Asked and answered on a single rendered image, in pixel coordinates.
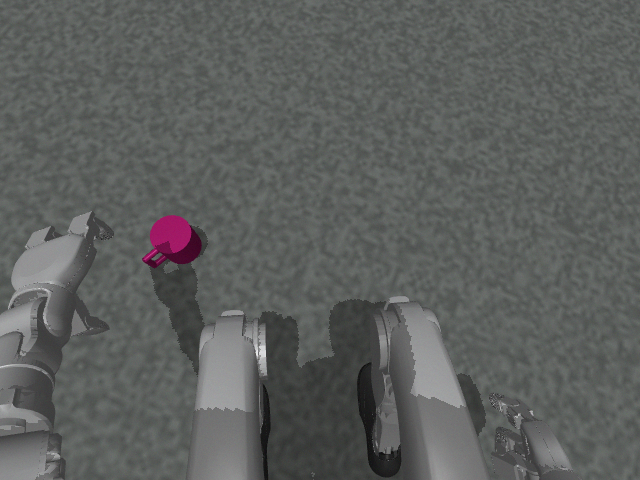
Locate left robot hand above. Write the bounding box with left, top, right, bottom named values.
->
left=11, top=211, right=114, bottom=338

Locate mug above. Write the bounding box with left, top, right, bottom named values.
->
left=142, top=215, right=202, bottom=268

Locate right robot hand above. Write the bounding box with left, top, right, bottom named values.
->
left=489, top=393, right=574, bottom=480

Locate right robot foot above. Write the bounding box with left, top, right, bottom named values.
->
left=357, top=362, right=401, bottom=478

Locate left robot arm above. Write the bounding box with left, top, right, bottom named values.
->
left=0, top=283, right=76, bottom=480

